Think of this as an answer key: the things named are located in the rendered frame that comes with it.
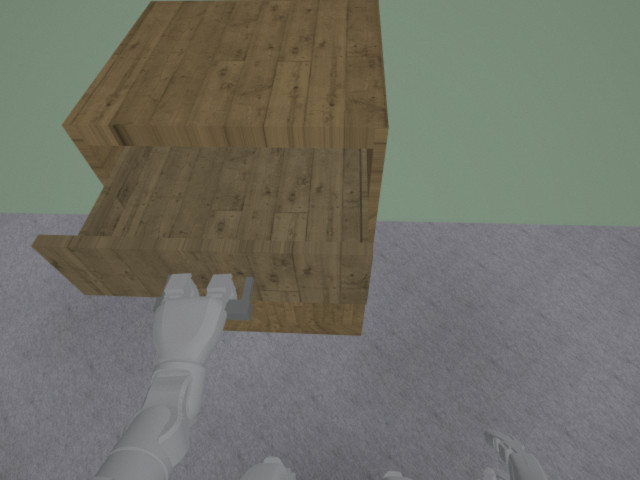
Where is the drawer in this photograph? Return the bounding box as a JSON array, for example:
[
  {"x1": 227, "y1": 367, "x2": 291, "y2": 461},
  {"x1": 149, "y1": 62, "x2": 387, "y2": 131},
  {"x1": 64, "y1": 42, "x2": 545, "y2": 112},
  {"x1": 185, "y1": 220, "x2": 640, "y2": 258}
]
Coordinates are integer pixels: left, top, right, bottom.
[{"x1": 31, "y1": 146, "x2": 373, "y2": 305}]

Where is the right robot shin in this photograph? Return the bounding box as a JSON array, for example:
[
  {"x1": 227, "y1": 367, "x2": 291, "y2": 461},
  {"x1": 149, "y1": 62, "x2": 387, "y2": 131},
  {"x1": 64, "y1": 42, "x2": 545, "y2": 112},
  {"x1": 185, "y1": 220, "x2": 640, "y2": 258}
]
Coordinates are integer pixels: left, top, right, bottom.
[{"x1": 382, "y1": 471, "x2": 402, "y2": 479}]

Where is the robot right hand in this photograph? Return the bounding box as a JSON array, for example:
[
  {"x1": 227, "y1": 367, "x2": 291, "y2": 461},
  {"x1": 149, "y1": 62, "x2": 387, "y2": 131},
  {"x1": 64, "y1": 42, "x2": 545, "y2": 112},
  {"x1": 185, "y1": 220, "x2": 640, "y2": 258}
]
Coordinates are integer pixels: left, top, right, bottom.
[{"x1": 478, "y1": 429, "x2": 548, "y2": 480}]

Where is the left robot shin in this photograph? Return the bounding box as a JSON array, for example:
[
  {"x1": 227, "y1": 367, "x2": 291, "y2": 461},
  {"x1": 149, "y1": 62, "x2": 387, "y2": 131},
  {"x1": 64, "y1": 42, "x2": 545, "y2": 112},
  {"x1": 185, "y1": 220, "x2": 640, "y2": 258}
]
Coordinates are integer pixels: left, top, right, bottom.
[{"x1": 263, "y1": 457, "x2": 283, "y2": 465}]

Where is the left robot forearm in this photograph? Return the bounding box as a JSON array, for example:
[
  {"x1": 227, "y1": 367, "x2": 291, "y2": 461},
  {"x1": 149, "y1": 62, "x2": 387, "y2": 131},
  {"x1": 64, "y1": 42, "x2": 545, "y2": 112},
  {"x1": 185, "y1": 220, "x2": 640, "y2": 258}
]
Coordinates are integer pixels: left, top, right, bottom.
[{"x1": 88, "y1": 360, "x2": 207, "y2": 480}]

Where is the cabinet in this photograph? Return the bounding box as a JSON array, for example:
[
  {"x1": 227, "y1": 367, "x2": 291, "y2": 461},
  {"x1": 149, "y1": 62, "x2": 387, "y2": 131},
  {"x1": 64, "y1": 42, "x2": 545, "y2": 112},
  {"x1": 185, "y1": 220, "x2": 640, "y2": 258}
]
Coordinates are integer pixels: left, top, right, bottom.
[{"x1": 62, "y1": 0, "x2": 389, "y2": 336}]

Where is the handle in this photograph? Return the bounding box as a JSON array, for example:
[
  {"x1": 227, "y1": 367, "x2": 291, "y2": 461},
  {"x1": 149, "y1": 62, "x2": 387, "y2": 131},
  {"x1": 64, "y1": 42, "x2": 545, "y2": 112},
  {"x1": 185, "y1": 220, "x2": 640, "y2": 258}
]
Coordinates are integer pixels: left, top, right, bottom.
[{"x1": 152, "y1": 275, "x2": 254, "y2": 320}]

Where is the robot left hand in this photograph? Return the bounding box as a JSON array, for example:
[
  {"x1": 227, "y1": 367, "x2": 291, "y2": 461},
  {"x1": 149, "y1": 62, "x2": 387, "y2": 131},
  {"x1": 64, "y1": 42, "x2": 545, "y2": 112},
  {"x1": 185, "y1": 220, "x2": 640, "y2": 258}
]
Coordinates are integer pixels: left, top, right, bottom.
[{"x1": 152, "y1": 273, "x2": 237, "y2": 367}]

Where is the robot shin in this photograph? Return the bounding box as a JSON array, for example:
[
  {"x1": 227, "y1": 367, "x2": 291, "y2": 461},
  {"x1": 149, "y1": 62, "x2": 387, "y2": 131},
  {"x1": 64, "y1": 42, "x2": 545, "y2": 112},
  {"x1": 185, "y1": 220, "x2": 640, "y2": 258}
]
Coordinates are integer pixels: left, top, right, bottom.
[
  {"x1": 263, "y1": 457, "x2": 283, "y2": 465},
  {"x1": 382, "y1": 471, "x2": 402, "y2": 479}
]

